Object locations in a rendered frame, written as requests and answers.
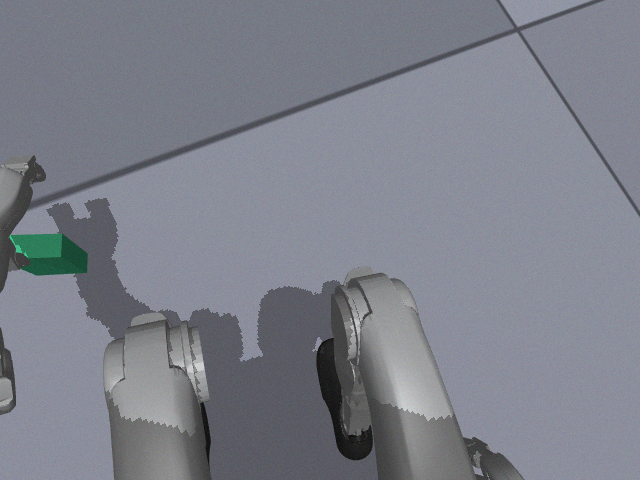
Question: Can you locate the left robot hand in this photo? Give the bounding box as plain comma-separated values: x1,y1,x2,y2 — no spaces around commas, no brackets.
0,155,46,272

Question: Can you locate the left robot arm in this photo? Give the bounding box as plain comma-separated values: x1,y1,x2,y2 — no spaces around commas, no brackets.
0,231,16,415

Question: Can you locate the right robot foot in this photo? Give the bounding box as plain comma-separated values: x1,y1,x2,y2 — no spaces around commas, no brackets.
316,338,373,460

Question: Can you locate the carton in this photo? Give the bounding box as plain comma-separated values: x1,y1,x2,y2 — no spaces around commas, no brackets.
9,234,88,276

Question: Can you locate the right robot hand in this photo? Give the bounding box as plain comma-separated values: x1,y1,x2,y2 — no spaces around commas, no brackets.
463,437,524,480

